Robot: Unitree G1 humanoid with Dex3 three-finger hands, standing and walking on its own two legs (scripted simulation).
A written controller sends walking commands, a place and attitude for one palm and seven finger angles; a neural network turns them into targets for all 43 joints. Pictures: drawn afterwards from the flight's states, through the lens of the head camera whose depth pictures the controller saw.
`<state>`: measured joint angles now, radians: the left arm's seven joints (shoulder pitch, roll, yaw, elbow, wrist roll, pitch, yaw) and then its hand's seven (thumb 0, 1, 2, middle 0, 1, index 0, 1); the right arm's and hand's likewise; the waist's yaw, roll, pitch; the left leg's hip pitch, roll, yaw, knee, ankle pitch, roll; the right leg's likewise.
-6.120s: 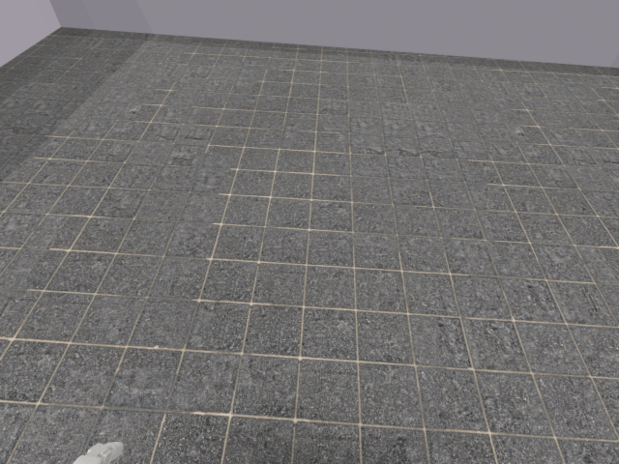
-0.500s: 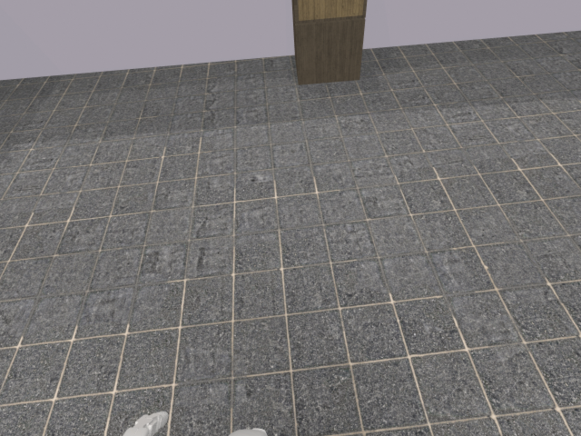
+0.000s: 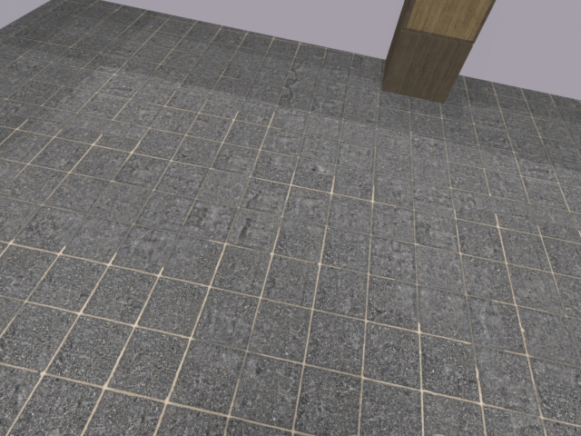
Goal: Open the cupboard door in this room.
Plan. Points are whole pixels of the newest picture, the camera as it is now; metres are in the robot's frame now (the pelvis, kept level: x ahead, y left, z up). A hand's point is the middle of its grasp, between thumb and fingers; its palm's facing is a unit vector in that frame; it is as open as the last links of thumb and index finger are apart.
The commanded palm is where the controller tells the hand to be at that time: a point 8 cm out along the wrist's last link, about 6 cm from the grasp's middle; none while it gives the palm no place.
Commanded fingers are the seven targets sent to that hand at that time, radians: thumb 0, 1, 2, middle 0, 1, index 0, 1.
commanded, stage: turn or walk to find it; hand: left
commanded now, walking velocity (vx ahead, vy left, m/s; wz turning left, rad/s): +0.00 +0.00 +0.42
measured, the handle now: out of the picture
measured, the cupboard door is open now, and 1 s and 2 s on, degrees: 0 0 0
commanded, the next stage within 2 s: stand and wait in 0.40 s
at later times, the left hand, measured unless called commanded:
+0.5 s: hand out of the picture +0.07 +0.17 -0.14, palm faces +0.19 -0.94 -0.28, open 7.4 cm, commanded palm none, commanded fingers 0.00 0.90 0.90 -0.20 -0.30 -0.20 -0.30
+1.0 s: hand out of the picture -0.11 +0.13 -0.18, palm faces +0.32 -0.93 -0.16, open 7.4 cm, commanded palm none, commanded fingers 0.00 0.90 0.90 -0.20 -0.30 -0.20 -0.30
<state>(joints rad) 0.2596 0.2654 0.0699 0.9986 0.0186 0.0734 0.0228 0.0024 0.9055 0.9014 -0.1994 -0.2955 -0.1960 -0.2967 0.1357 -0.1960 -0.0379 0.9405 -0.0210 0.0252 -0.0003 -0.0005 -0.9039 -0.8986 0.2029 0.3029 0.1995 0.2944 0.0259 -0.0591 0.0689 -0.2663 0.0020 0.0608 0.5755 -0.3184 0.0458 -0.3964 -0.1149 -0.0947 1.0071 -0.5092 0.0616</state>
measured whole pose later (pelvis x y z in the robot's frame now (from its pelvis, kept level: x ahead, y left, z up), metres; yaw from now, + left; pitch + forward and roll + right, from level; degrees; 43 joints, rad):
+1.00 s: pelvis -0.03 -0.03 +0.01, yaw +14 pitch -2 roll +0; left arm 0.33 0.18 0.01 1.14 0.01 0.02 0.03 0.00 0.91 0.90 -0.20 -0.30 -0.19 -0.30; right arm 0.17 -0.15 -0.01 1.09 -0.01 0.01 -0.03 0.00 -0.92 -0.90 0.20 0.30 0.20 0.29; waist 0.05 -0.04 0.02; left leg -0.13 0.03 0.04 0.45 -0.28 0.00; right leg -0.17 -0.03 -0.12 0.43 -0.23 0.00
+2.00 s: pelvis -0.03 +0.00 +0.01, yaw +12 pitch -2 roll +0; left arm 0.31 0.12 -0.01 1.17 0.01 0.00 0.04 0.00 0.91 0.90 -0.20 -0.30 -0.19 -0.30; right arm 0.30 -0.12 -0.01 1.15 -0.01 -0.02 -0.04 0.00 -0.90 -0.90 0.20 0.30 0.20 0.29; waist 0.01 -0.01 0.02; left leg -0.10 -0.01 0.08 0.39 -0.26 0.03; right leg -0.17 -0.06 -0.07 0.41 -0.21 0.03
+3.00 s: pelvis -0.04 -0.03 +0.01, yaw +15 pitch -2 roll +0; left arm 0.24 0.19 0.02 1.14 0.01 -0.01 0.02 0.00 0.90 0.90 -0.20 -0.30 -0.20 -0.30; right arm 0.24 -0.18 -0.01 1.13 -0.01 -0.01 -0.03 0.00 -0.90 -0.90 0.20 0.30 0.20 0.29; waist 0.01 0.00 0.04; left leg -0.14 0.01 0.02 0.41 -0.24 -0.01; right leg -0.17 -0.04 -0.14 0.41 -0.21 -0.01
